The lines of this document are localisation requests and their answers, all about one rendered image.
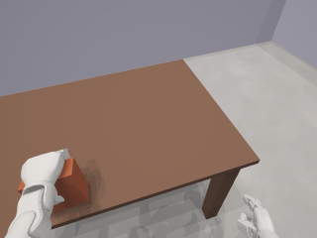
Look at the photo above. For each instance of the robot left hand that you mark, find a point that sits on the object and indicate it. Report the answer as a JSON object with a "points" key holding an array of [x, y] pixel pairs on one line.
{"points": [[45, 167]]}

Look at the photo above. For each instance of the robot left forearm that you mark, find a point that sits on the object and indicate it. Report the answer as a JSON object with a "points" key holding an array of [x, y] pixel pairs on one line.
{"points": [[34, 209]]}

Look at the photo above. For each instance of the robot right hand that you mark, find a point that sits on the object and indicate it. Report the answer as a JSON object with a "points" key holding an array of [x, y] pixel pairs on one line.
{"points": [[249, 224]]}

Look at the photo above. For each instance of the table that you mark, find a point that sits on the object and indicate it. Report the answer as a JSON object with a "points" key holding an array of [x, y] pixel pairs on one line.
{"points": [[135, 134]]}

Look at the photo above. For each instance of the sponge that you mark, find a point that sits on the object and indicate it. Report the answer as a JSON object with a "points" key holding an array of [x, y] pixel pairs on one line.
{"points": [[70, 184]]}

